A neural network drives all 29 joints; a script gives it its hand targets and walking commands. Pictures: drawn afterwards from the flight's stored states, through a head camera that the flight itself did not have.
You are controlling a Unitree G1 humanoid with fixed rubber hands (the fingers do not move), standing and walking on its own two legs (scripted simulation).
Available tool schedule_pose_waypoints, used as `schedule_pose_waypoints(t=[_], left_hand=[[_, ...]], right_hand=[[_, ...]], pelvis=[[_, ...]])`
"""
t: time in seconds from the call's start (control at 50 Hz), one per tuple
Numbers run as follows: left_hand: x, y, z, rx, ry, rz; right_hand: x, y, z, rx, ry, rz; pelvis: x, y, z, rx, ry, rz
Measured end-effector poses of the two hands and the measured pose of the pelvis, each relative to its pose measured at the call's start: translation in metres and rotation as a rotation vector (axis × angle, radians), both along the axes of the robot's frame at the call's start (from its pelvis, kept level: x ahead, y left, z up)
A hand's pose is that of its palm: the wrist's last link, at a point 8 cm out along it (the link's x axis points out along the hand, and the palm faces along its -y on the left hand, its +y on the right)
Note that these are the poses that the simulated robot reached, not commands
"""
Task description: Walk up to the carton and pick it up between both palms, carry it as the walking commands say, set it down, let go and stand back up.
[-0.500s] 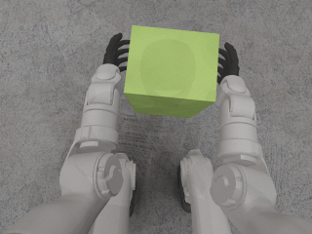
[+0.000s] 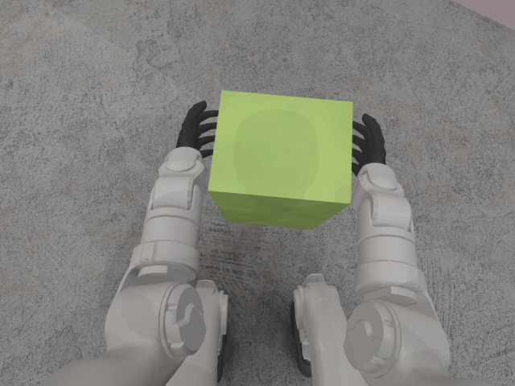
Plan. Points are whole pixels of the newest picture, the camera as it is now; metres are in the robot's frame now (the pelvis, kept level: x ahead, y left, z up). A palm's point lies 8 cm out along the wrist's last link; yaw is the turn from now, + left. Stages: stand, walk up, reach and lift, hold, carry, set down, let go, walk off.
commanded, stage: reach and lift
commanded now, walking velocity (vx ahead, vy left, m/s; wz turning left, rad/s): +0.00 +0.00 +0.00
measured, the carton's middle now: (276, 174) +0.46 -0.04 -0.12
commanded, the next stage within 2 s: none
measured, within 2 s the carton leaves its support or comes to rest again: neither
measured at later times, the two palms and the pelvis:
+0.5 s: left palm (177, 143) +0.45 +0.10 +0.03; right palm (389, 159) +0.42 -0.17 +0.03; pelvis +0.02 +0.00 +0.06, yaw +0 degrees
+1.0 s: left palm (154, 133) +0.43 +0.11 +0.10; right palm (413, 152) +0.40 -0.16 +0.10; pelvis +0.04 +0.00 +0.13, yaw -1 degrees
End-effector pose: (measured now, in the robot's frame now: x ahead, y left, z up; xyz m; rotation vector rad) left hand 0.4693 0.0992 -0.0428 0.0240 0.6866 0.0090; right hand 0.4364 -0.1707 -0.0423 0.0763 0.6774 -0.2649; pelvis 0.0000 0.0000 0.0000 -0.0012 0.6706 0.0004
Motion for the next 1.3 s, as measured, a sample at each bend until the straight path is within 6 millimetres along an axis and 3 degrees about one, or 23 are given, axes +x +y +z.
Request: schedule_pose_waypoints(t=[1.3], left_hand=[[-0.054,0.013,0.185,-0.001,-0.009,0.026]], right_hand=[[-0.047,0.011,0.184,-0.013,-0.002,0.046]], pelvis=[[0.046,0.005,0.165,-0.001,-0.357,-0.010]])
